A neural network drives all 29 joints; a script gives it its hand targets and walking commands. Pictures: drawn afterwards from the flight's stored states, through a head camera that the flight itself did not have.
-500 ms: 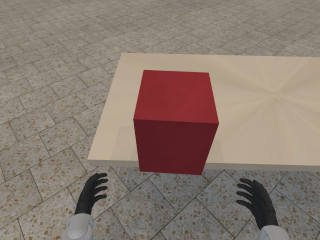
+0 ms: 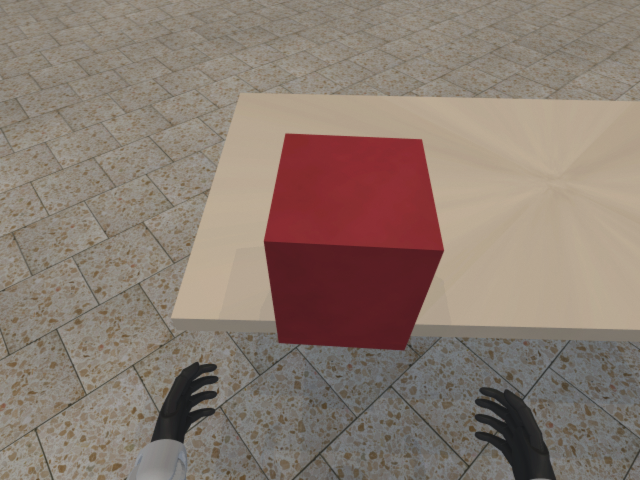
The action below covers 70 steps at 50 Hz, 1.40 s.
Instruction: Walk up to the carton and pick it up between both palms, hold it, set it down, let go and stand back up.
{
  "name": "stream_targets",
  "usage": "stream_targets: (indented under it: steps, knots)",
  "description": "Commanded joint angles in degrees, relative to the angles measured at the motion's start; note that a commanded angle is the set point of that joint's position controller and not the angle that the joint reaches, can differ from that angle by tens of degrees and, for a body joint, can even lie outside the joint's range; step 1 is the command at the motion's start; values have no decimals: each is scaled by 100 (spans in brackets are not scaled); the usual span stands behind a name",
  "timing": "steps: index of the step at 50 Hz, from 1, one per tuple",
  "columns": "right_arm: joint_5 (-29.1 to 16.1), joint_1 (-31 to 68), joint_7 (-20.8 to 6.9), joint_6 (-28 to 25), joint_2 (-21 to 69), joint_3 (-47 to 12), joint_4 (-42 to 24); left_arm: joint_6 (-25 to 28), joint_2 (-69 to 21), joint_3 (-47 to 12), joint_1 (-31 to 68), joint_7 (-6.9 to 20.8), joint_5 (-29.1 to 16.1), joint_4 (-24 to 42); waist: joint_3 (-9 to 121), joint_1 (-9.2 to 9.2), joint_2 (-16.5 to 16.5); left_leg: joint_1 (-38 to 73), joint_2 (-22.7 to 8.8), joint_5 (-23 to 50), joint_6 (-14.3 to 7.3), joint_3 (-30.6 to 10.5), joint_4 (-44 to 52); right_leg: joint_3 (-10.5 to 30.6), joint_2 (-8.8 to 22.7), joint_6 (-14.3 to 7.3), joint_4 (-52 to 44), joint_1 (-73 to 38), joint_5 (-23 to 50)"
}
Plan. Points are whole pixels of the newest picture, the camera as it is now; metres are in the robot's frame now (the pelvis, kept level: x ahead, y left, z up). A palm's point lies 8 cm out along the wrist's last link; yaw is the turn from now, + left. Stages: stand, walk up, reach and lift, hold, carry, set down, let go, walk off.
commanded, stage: set down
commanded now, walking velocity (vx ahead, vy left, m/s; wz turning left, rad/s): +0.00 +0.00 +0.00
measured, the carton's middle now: (347, 245) +0.44 -0.01 +0.02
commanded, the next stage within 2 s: let go in 1.04 s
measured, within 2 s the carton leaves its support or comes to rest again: neither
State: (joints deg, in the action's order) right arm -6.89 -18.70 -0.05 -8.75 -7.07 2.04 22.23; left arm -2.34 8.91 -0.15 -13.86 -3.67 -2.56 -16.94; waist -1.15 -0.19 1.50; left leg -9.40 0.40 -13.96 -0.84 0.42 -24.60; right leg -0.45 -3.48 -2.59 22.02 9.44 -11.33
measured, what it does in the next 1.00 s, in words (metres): stands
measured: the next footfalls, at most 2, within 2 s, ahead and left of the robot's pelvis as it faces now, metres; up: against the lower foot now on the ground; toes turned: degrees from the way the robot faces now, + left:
none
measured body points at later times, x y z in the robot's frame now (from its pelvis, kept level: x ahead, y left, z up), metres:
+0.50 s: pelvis -0.01 +0.00 +0.00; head +0.00 +0.01 +0.45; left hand +0.17 +0.23 -0.08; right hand +0.17 -0.21 -0.07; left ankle -0.01 +0.11 -0.74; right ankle +0.01 -0.09 -0.74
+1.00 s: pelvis +0.01 +0.00 +0.00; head +0.02 +0.01 +0.45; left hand +0.16 +0.23 -0.09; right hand +0.16 -0.22 -0.10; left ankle -0.01 +0.11 -0.74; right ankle +0.01 -0.09 -0.74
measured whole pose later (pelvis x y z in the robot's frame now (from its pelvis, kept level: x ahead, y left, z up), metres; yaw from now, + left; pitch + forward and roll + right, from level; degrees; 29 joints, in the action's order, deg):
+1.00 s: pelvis +0.01 +0.00 +0.00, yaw +0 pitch -1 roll -1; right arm -0.7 -11.0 -0.8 -11.9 -8.0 2.0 43.3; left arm -5.1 11.1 -0.1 -13.9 -3.1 -2.6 -28.3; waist -2.0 0.1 0.9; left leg -9.3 0.4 -14.5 -0.8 0.5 -24.6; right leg -0.4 -3.5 -2.6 22.0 9.4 -11.9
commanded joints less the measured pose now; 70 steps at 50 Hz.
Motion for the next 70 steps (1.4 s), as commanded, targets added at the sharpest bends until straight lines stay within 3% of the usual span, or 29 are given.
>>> stream_targets:
  steps: [1,5,6,8,13,24,35,40,59,70]
  knots:
    - [205,584,-121,-259,-965,133,-371,177,687,2,110,49,128,321,417,28,-429,759,-191,1318,278,108,581,161,297,9,-461,-300,986]
    - [342,897,-118,-165,-907,198,-304,93,804,-45,480,19,34,167,299,12,-385,436,-206,582,195,134,702,144,353,31,-422,-241,480]
    - [342,938,-107,-175,-841,197,-543,132,899,-34,584,-7,-28,385,391,36,-317,331,-205,446,155,150,735,142,378,49,-404,-313,443]
    - [468,1167,-133,-83,-877,257,-159,39,863,-88,797,-41,-26,102,129,32,-418,99,-259,36,146,135,832,126,372,53,-353,-200,48]
    - [593,1360,-121,43,-823,320,92,-80,946,-115,1023,-54,-99,-119,16,22,-359,-68,-296,-367,131,147,867,109,404,58,-311,-122,-274]
    - [627,1244,-120,7,-875,317,745,-128,1015,54,784,11,-23,-222,265,-15,-338,169,-226,344,185,173,651,82,413,67,-302,-246,339]
    - [581,1106,-86,-460,-936,179,910,-5,1083,331,412,116,160,-307,642,67,-228,541,-99,1580,236,182,300,32,327,161,-237,-421,1507]
    - [622,1163,-125,-568,-1101,195,1424,22,999,368,474,112,328,-463,648,77,-417,691,-120,1814,307,141,237,2,270,140,-219,-334,1542]
    - [716,1333,-234,-638,-1180,341,1721,-61,945,228,717,24,321,-642,532,27,-364,473,-159,1146,215,160,359,-21,291,90,-263,-138,993]
    - [727,1323,-266,-618,-1251,368,1809,-47,920,219,733,2,344,-662,545,35,-348,480,-180,1196,211,139,310,-26,292,80,-214,-102,1050]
